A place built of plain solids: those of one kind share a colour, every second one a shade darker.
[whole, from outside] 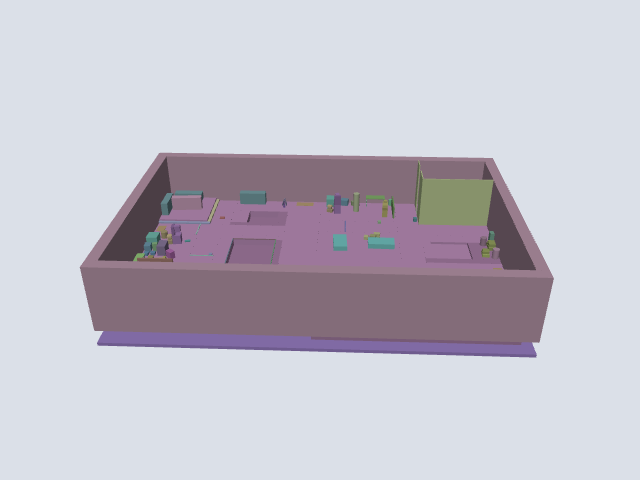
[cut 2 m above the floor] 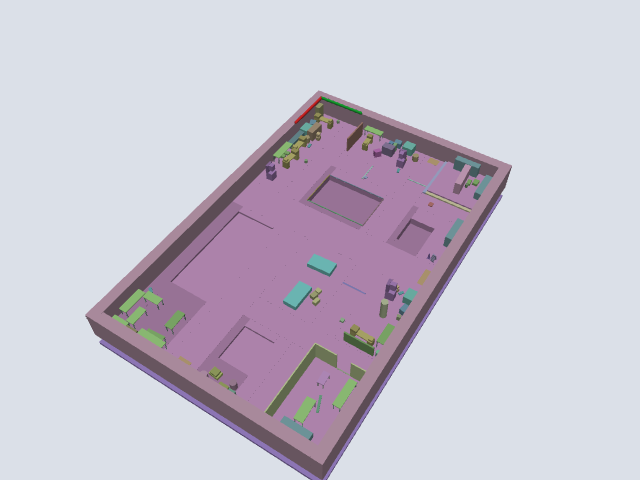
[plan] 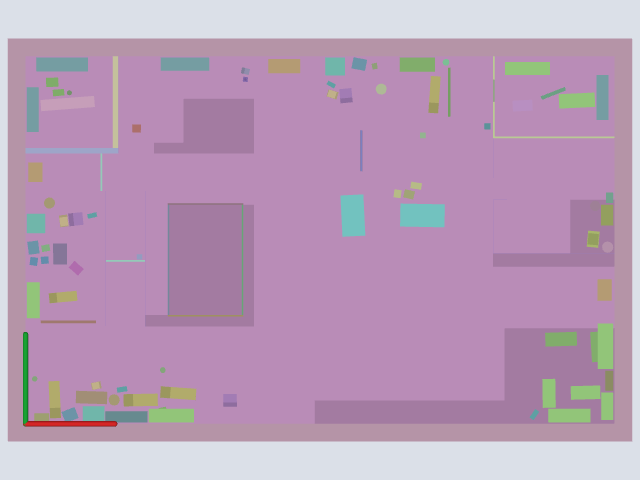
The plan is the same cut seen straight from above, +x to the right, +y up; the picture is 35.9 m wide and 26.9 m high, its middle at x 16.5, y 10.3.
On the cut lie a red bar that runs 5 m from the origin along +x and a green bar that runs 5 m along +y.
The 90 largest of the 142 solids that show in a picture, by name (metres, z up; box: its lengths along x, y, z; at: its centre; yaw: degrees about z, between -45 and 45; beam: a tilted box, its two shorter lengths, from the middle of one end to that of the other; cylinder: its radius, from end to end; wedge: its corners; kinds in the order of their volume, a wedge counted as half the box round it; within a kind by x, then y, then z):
{
 "floor_1": {"box": [4.5, 7.6, 1.0], "at": [2.25, 9.25, -0.5]},
 "floor_2": {"box": [4.89, 5.14, 1.3], "at": [2.44, 18.03, -0.35]},
 "floor_3": {"box": [2.2, 7.6, 1.0], "at": [5.6, 9.25, -0.5]},
 "floor_4": {"box": [2.0, 5.45, 1.0], "at": [6.2, 17.88, -0.5]},
 "floor_5": {"box": [12.8, 3.35, 1.0], "at": [6.4, 1.68, -0.5]},
 "floor_6": {"box": [12.8, 2.1, 1.0], "at": [6.4, 4.4, -0.5]},
 "floor_7": {"box": [12.8, 2.1, 1.0], "at": [6.4, 14.1, -0.5]},
 "floor_8": {"box": [1.35, 6.18, 2.1], "at": [7.38, 9.19, -1.05]},
 "floor_9": {"box": [1.65, 2.47, 2.1], "at": [8.03, 16.98, -1.05]},
 "floor_10": {"box": [6.1, 0.65, 2.1], "at": [9.75, 5.78, -1.05]},
 "floor_11": {"box": [6.1, 0.77, 2.1], "at": [9.75, 12.66, -1.05]},
 "floor_12": {"box": [5.6, 0.6, 2.1], "at": [10.0, 15.45, -1.05]},
 "floor_13": {"box": [5.6, 2.38, 2.1], "at": [10.0, 19.41, -1.05]},
 "floor_14": {"box": [4.06, 6.18, 1.48], "at": [10.08, 9.19, -1.36]},
 "floor_15": {"box": [3.0, 2.47, 1.39], "at": [10.35, 16.98, -1.41]},
 "floor_16": {"box": [0.95, 2.47, 2.1], "at": [12.32, 16.98, -1.05]},
 "floor_17": {"box": [0.69, 6.18, 2.1], "at": [12.46, 9.19, -1.05]},
 "floor_18": {"box": [3.4, 20.6, 1.0], "at": [14.5, 10.3, -0.5]},
 "floor_19": {"box": [0.75, 4.06, 2.1], "at": [16.57, 3.33, -1.05]},
 "floor_20": {"box": [7.8, 5.35, 1.0], "at": [20.1, 11.47, -0.5]},
 "floor_21": {"box": [7.8, 2.3, 1.0], "at": [20.1, 15.3, -0.5]},
 "floor_22": {"box": [7.8, 4.15, 1.0], "at": [20.1, 18.52, -0.5]},
 "floor_23": {"box": [9.89, 4.06, 1.9], "at": [21.89, 3.33, -1.15]},
 "floor_24": {"box": [16.8, 1.3, 2.1], "at": [24.6, 0.65, -1.05]},
 "floor_25": {"box": [16.8, 0.84, 2.1], "at": [24.6, 5.78, -1.05]},
 "floor_26": {"box": [16.8, 2.6, 1.0], "at": [24.6, 7.5, -0.5]},
 "floor_27": {"box": [2.2, 11.8, 1.0], "at": [25.1, 14.7, -0.5]},
 "floor_28": {"box": [0.8, 3.0, 2.1], "at": [26.6, 11.05, -1.05]},
 "floor_29": {"box": [3.53, 3.0, 1.88], "at": [28.77, 11.05, -1.16]},
 "floor_30": {"box": [6.8, 0.75, 2.1], "at": [29.6, 9.18, -1.05]},
 "floor_31": {"box": [6.8, 1.25, 2.1], "at": [29.6, 13.18, -1.05]},
 "floor_32": {"box": [6.8, 2.2, 1.0], "at": [29.6, 14.9, -0.5]},
 "floor_33": {"box": [6.8, 4.6, 1.0], "at": [29.6, 18.3, -0.5]},
 "floor_34": {"box": [6.16, 4.06, 2.1], "at": [29.92, 3.33, -1.05]},
 "floor_35": {"box": [2.47, 3.0, 2.1], "at": [31.77, 11.05, -1.05]},
 "wall_1": {"box": [1.0, 20.6, 6.0], "at": [-0.5, 10.3, 2.0]},
 "wall_2": {"box": [35.0, 1.0, 6.0], "at": [16.5, -0.5, 2.0]},
 "wall_3": {"box": [35.0, 1.0, 6.0], "at": [16.5, 21.1, 2.0]},
 "wall_4": {"box": [1.0, 20.6, 6.0], "at": [33.5, 10.3, 2.0]},
 "floor_base_1": {"box": [35.0, 22.6, 0.3], "at": [16.5, 10.3, -2.35]},
 "board_stack_1": {"box": [0.67, 2.51, 1.31], "at": [0.41, 17.6, 0.95]},
 "board_stack_2": {"box": [2.89, 0.79, 0.83], "at": [2.05, 20.14, 0.71]},
 "board_stack_3": {"box": [2.38, 0.63, 0.69], "at": [5.65, 0.39, 0.34]},
 "board_stack_4": {"box": [2.72, 0.74, 1.26], "at": [8.94, 20.16, 0.63]},
 "board_stack_5": {"box": [0.68, 2.53, 0.73], "at": [32.33, 18.28, 0.36]},
 "part_1": {"box": [0.1, 1.94, 5.05], "at": [26.25, 17.07, 2.48]},
 "part_2": {"box": [0.1, 1.31, 5.05], "at": [26.25, 19.95, 2.48]},
 "part_3": {"box": [6.8, 0.1, 5.05], "at": [29.6, 16.05, 2.48]},
 "sheet_stack_1": {"box": [1.29, 2.32, 0.48], "at": [18.34, 11.67, 0.24], "yaw": 2.8},
 "sheet_stack_2": {"box": [2.49, 1.29, 0.5], "at": [22.24, 11.68, 0.25], "yaw": -1.0},
 "forge_hearth_1": {"box": [1.04, 1.1, 0.9], "at": [0.59, 11.22, 0.45]},
 "forge_hearth_2": {"box": [1.23, 0.92, 0.87], "at": [3.81, 0.53, 0.43]},
 "forge_hearth_3": {"box": [1.11, 1.01, 0.87], "at": [17.35, 20.02, 0.43]},
 "bar_rack_1": {"box": [3.02, 0.63, 1.37], "at": [2.36, 17.95, 0.98], "yaw": 4.4},
 "bandsaw_1": {"box": [0.27, 0.72, 0.91], "at": [2.55, 11.44, 1.36], "yaw": 6.2},
 "bandsaw_2": {"box": [0.8, 0.72, 0.91], "at": [2.82, 11.47, 0.46], "yaw": 6.2},
 "bandsaw_3": {"box": [0.53, 0.43, 0.62], "at": [2.95, 11.48, 1.51], "yaw": 6.2},
 "bandsaw_4": {"box": [0.77, 0.24, 0.91], "at": [11.46, 1.07, 1.35], "yaw": 0.2},
 "bandsaw_5": {"box": [0.77, 0.72, 0.9], "at": [11.46, 1.31, 0.45], "yaw": 0.2},
 "bandsaw_6": {"box": [0.41, 0.53, 0.72], "at": [17.94, 18.52, 1.66], "yaw": 5.3},
 "bandsaw_7": {"box": [0.69, 0.8, 1.01], "at": [17.95, 18.39, 0.51], "yaw": 5.3},
 "bandsaw_8": {"box": [0.69, 0.27, 1.01], "at": [17.98, 18.12, 1.51], "yaw": 5.3},
 "step_terS_tread_1": {"box": [5.2, 0.31, 1.15], "at": [2.6, 15.3, -0.42]},
 "step_terE_tread_1": {"box": [0.31, 5.14, 1.15], "at": [5.04, 18.03, -0.42]},
 "planer_1": {"box": [1.75, 0.7, 1.13], "at": [3.7, 1.47, 0.56], "yaw": -1.7},
 "tool_cabinet_1": {"box": [0.85, 0.52, 1.72], "at": [0.91, 0.33, 0.86]},
 "tool_cabinet_2": {"box": [0.45, 1.11, 0.97], "at": [32.7, 2.41, 0.48]},
 "coal_bin_1": {"box": [0.61, 0.73, 0.66], "at": [0.44, 9.87, 0.33], "yaw": 7.2},
 "coal_bin_2": {"box": [0.79, 0.66, 0.61], "at": [2.49, 0.49, 0.3], "yaw": 21.2},
 "coal_bin_3": {"box": [0.78, 0.64, 0.62], "at": [18.7, 20.16, 0.31], "yaw": -11.1},
 "table_saw_1": {"box": [0.78, 1.18, 1.0], "at": [1.93, 9.52, 0.5], "yaw": 0.3},
 "screenS_1": {"box": [3.1, 0.15, 1.71], "at": [2.4, 5.71, 0.85]},
 "lathe_1": {"box": [0.61, 2.08, 0.12], "at": [1.64, 1.35, 0.74], "yaw": 2.5},
 "lathe_2": {"box": [1.92, 0.69, 0.12], "at": [6.45, 1.33, 0.77], "yaw": 1.0},
 "lathe_3": {"box": [2.0, 0.64, 0.12], "at": [8.56, 1.71, 0.8], "yaw": -4.0},
 "lathe_4": {"box": [0.4, 0.64, 0.74], "at": [9.35, 1.66, 0.37], "yaw": -4.0},
 "dust_extractor_1": {"cylinder": 0.3, "from": [19.93, 18.76, 0.0], "to": [19.93, 18.76, 1.99]},
 "sack_pile_1": {"box": [0.65, 0.91, 0.28], "at": [31.81, 10.34, 0.14], "yaw": -5.3},
 "sack_pile_2": {"box": [0.68, 1.16, 0.3], "at": [32.59, 11.69, 0.15]},
 "sack_pile_3": {"box": [0.61, 0.81, 0.29], "at": [32.59, 11.69, 0.45]},
 "barrel_1": {"cylinder": 0.29, "from": [31.92, 12.21, 0.0], "to": [31.92, 12.21, 0.79]},
 "barrel_2": {"cylinder": 0.31, "from": [32.62, 9.9, 0.0], "to": [32.62, 9.9, 0.91]},
 "screenE_1": {"box": [0.14, 2.75, 1.19], "at": [23.74, 18.58, 0.59]},
 "workbench_top_1": {"box": [2.54, 0.78, 0.07], "at": [8.17, 0.46, 0.86]},
 "workbench_top_2": {"box": [2.53, 0.72, 0.08], "at": [28.13, 19.91, 0.82]},
 "workbench_top_3": {"box": [0.86, 2.55, 0.07], "at": [32.5, 4.34, 0.92]},
 "quench_tub_1": {"cylinder": 0.31, "from": [1.34, 12.37, 0.0], "to": [1.34, 12.37, 0.64]},
 "quench_tub_2": {"cylinder": 0.31, "from": [4.96, 1.34, 0.0], "to": [4.96, 1.34, 0.66]},
 "crate_stack_1": {"box": [0.4, 0.59, 1.1], "at": [32.73, 12.67, 0.55]},
 "offcut_bin_1": {"box": [0.7, 0.5, 0.7], "at": [2.84, 8.72, 0.35], "yaw": -41.4}
}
